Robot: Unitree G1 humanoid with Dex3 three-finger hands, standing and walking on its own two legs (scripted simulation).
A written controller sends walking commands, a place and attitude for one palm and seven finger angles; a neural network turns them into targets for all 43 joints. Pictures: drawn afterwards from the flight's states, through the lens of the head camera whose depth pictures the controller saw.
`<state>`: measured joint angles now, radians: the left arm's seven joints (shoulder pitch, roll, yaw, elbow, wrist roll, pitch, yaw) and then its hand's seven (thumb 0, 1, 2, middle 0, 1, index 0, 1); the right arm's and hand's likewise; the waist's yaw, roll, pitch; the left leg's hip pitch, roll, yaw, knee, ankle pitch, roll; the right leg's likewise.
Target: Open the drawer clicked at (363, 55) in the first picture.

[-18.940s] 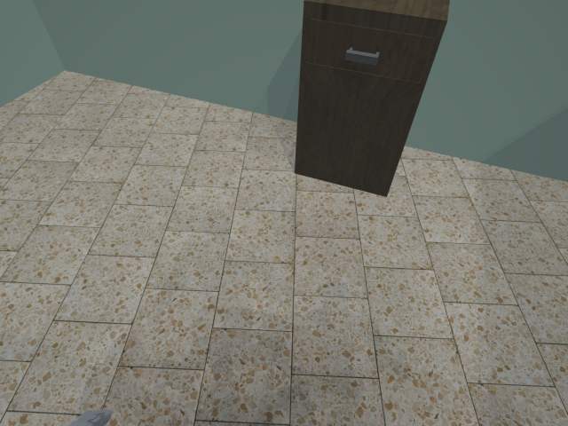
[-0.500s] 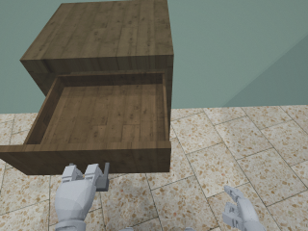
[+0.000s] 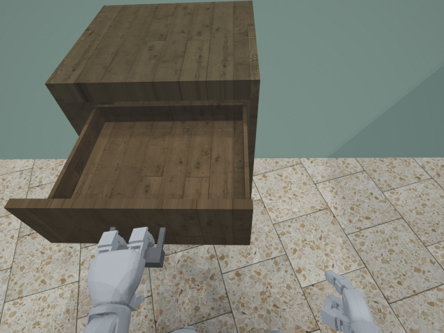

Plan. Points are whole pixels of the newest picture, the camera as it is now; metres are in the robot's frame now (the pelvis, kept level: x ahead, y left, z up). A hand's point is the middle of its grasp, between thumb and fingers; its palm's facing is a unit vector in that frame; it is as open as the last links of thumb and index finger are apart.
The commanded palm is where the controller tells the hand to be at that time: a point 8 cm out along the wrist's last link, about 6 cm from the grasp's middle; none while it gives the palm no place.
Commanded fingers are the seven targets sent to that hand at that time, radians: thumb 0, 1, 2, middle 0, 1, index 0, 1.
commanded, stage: open the thumb to release the handle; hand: left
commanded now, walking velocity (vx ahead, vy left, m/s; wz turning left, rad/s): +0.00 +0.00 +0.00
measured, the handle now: (134, 244) +0.28 +0.20 -0.02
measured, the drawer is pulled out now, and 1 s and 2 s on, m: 0.30 0.29 0.29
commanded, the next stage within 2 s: lift the hand off the handle in 0.06 s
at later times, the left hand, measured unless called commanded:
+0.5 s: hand (132, 272) +0.23 +0.20 -0.04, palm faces +0.01 -0.07 -1.00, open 13.8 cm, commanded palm +0.21 +0.20 +0.02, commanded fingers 0.00 -0.50 0.30 -0.30 -1.20 -0.30 -1.20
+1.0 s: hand (117, 256) +0.24 +0.20 +0.03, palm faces +0.04 -0.14 -0.99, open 13.8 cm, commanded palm +0.20 +0.20 +0.09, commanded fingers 0.00 -0.50 0.30 -0.30 -1.20 -0.30 -1.20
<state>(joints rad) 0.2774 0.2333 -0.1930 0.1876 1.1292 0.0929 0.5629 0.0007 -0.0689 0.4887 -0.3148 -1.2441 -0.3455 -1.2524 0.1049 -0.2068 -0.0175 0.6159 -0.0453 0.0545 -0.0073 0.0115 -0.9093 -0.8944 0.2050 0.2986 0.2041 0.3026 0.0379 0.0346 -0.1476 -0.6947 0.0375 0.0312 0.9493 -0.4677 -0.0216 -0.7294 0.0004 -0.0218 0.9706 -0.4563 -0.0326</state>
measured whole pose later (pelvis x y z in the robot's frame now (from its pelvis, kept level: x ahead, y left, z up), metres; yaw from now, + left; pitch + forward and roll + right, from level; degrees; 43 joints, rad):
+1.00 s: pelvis +0.00 +0.01 +0.03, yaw +0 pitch +6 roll +1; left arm 0.23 0.28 -0.22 0.06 1.06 0.14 0.41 0.00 -0.49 0.30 -0.32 -1.20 -0.32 -1.21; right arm 0.10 -0.23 -0.02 0.62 -0.02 0.08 -0.02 0.01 -0.91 -0.89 0.20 0.30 0.20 0.30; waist 0.06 0.05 -0.08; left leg -0.47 0.02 0.03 0.75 -0.39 -0.01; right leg -0.50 -0.01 -0.02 0.77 -0.38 -0.02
